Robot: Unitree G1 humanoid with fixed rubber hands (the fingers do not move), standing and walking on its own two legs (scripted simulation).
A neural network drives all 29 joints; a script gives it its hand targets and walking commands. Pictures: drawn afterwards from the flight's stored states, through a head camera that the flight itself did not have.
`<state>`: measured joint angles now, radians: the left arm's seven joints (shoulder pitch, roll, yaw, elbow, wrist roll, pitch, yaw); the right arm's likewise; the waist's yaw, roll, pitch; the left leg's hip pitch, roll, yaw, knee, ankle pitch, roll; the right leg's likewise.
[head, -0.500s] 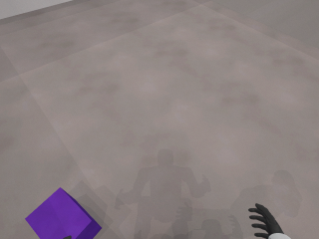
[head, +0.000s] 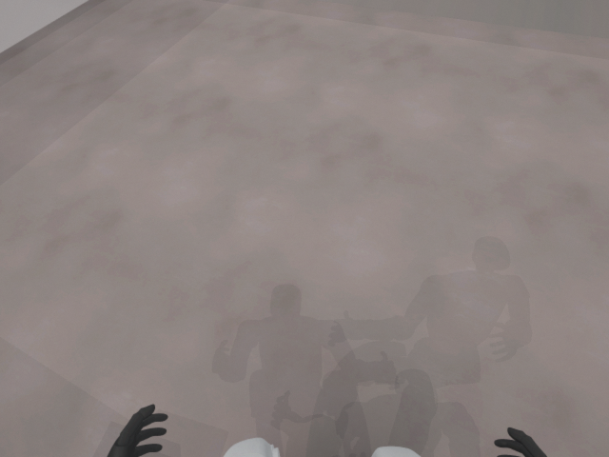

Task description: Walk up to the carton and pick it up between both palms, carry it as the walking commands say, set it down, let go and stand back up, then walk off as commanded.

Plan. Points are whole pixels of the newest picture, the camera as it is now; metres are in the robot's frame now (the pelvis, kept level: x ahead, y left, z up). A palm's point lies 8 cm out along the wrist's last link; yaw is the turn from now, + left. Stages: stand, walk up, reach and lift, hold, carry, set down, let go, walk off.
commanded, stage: walk off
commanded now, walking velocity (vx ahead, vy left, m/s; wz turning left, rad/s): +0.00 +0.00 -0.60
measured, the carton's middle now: out of the picture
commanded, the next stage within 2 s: stand in 1.90 s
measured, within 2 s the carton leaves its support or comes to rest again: neither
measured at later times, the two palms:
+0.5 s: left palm out of the picture +0.13 +0.28 -0.12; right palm out of the picture +0.04 -0.26 -0.07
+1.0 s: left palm (211, 418) +0.18 +0.16 -0.09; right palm out of the picture -0.13 -0.29 -0.10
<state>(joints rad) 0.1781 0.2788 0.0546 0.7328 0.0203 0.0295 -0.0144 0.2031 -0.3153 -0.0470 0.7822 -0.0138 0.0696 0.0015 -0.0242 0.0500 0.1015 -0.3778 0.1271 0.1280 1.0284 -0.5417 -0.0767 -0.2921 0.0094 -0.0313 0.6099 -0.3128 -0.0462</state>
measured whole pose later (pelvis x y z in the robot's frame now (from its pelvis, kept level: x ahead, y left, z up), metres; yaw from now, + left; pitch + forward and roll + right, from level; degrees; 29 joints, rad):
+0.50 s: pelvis -0.02 +0.03 +0.01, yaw -17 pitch +0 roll -2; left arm 0.27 0.31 0.08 0.77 0.02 0.07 -0.03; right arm 0.17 -0.26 -0.02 0.73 -0.02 0.04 -0.03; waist 0.03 -0.06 0.05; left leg -0.23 0.06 0.11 0.52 -0.29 0.02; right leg -0.48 0.07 0.06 1.00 -0.42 0.04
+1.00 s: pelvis -0.06 +0.00 +0.01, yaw -35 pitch +1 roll +1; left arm 0.21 0.29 0.05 0.74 0.01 0.04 0.00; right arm 0.16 -0.31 -0.04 0.72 0.00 0.07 0.01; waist -0.01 0.02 0.10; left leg -0.48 0.10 0.07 1.01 -0.48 -0.08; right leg -0.27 0.03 0.06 0.50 -0.24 -0.03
